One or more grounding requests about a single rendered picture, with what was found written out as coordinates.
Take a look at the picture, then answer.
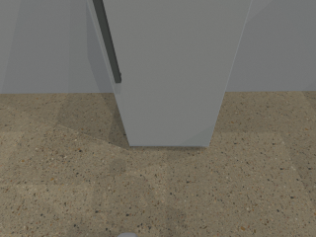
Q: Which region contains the fridge door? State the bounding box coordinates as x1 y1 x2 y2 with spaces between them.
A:
87 0 252 145

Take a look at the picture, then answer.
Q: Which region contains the handle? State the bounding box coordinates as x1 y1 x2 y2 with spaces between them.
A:
93 0 121 84

